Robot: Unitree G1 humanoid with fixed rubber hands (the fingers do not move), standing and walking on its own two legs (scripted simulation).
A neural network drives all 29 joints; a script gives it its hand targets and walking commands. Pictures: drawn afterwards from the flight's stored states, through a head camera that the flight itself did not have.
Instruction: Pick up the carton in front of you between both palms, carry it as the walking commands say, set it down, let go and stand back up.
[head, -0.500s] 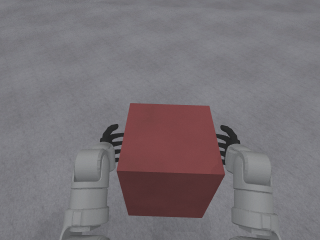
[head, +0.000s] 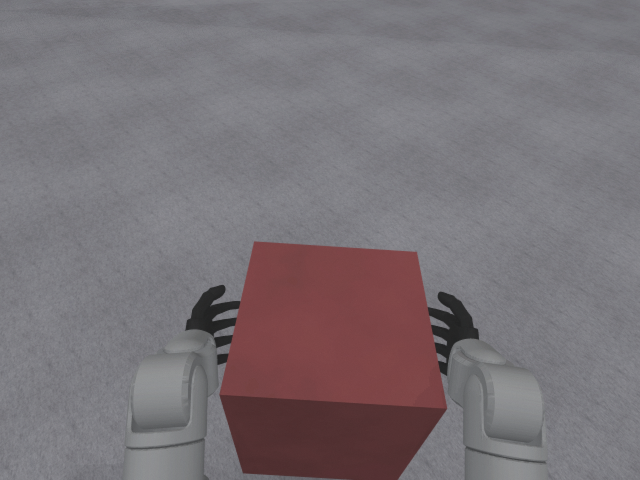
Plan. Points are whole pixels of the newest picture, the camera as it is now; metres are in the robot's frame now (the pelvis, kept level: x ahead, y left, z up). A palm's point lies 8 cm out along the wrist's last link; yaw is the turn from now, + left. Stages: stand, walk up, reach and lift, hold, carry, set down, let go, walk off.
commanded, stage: carry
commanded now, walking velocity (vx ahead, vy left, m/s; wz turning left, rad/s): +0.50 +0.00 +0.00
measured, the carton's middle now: (327, 365) +0.28 +0.00 -0.01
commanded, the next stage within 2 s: none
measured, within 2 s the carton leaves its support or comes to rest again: neither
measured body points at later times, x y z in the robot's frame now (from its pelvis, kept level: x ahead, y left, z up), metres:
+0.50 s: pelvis +0.32 -0.03 -0.01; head +0.31 -0.05 +0.44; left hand +0.59 +0.13 +0.07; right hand +0.61 -0.17 +0.06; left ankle +0.11 +0.06 -0.65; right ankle +0.42 -0.11 -0.73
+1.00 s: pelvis +0.65 +0.04 -0.01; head +0.64 +0.05 +0.44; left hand +0.92 +0.20 +0.07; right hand +0.93 -0.11 +0.08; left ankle +0.72 +0.12 -0.73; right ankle +0.47 -0.10 -0.66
